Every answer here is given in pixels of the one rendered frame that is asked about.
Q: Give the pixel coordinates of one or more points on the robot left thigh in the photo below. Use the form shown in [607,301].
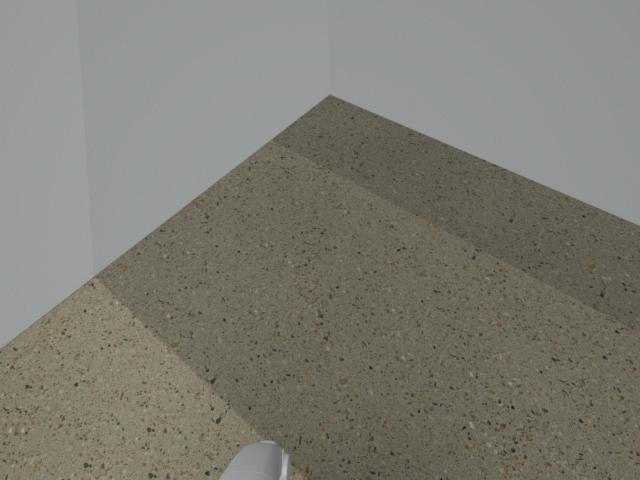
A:
[259,461]

